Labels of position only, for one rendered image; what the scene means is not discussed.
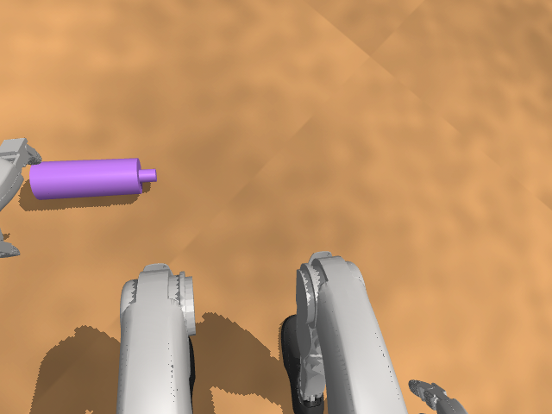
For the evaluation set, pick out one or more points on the left robot hand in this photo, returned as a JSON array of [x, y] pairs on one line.
[[14, 155]]

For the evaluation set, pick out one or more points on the right robot hand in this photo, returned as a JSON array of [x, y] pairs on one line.
[[436, 398]]

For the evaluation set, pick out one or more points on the right robot foot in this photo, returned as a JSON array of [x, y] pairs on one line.
[[291, 359]]

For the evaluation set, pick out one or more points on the bottle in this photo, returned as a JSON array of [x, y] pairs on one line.
[[88, 178]]

